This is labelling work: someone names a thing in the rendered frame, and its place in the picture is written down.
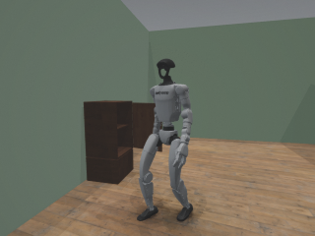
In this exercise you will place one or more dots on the robot left upper arm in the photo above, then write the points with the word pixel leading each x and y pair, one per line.
pixel 183 92

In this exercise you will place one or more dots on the robot foot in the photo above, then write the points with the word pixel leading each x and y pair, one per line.
pixel 147 213
pixel 184 213

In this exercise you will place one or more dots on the right robot foot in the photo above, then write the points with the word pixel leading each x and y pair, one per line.
pixel 147 213

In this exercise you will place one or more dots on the robot right forearm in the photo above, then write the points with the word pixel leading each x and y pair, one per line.
pixel 157 125

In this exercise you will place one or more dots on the robot left forearm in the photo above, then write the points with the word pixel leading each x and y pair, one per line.
pixel 186 128

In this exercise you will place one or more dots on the cupboard door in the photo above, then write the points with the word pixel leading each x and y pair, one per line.
pixel 143 115

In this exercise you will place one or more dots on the left robot foot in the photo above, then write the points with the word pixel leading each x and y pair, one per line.
pixel 184 213

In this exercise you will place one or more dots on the robot right upper arm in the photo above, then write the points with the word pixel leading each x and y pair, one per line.
pixel 152 92

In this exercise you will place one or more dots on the robot left hand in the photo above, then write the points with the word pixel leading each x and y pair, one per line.
pixel 181 150

